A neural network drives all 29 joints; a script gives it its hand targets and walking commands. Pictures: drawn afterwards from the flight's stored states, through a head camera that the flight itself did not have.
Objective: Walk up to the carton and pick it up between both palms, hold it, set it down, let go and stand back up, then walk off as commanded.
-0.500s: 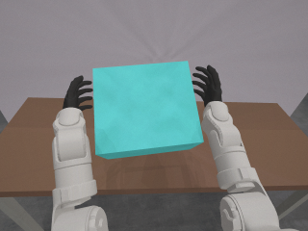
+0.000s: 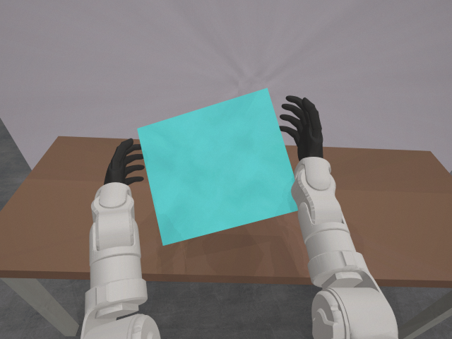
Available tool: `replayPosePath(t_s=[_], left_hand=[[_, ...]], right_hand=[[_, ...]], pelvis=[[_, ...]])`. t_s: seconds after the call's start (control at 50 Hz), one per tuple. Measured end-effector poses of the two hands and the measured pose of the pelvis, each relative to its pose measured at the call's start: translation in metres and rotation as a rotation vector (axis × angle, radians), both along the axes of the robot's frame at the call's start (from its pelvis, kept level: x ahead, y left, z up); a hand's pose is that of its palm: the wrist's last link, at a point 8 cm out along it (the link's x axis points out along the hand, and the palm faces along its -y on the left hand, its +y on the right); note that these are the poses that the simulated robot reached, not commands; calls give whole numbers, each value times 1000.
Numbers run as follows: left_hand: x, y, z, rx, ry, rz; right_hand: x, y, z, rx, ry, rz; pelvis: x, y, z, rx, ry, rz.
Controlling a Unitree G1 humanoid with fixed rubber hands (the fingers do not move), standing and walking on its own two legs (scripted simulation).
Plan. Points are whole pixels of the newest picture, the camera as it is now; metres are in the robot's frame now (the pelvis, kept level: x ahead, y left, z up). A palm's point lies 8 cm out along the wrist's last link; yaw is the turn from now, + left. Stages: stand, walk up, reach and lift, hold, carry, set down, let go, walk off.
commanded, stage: set down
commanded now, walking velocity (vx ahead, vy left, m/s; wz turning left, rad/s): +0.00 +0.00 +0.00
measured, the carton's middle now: (222, 171) +0.41 +0.00 +0.09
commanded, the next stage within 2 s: none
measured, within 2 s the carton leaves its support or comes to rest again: neither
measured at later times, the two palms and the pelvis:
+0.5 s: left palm (129, 183) +0.36 +0.18 +0.10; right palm (302, 150) +0.39 -0.14 +0.16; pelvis +0.02 +0.01 +0.00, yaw -2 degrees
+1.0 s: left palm (131, 194) +0.36 +0.18 +0.08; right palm (299, 150) +0.39 -0.14 +0.16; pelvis +0.00 +0.01 +0.00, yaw -2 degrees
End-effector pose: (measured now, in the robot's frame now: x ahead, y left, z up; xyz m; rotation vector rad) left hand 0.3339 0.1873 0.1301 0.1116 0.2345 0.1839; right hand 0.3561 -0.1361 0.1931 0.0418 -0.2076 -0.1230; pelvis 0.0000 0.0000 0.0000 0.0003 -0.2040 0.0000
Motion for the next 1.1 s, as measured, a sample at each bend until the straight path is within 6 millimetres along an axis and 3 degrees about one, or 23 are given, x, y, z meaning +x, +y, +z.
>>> replayPosePath(t_s=[0.2,0.32,0.46,0.6,0.74,0.94,1.1], left_hand=[[19,-8,-21,-54,1,-3],[27,-8,-35,-62,26,5],[30,-6,-32,-35,-3,30],[29,-11,-37,-37,8,29],[27,-14,-36,-59,-8,28],[21,-8,-47,-102,19,59],[27,-10,-59,-131,47,73]], right_hand=[[18,-2,3,-80,-9,-4],[29,-2,-12,-80,29,-3],[37,-6,-33,-58,63,-6],[39,-11,-42,-70,87,-8],[33,-14,-36,-77,84,-11],[35,-4,-34,-77,125,23],[41,-6,-45,-86,184,25]], pelvis=[[7,-4,1,1,52,-7],[17,1,2,3,71,-28],[23,7,2,-3,92,-37],[20,7,2,-4,101,-31],[14,4,3,-3,105,-34],[1,5,3,1,135,-39],[-2,7,3,5,184,-41]])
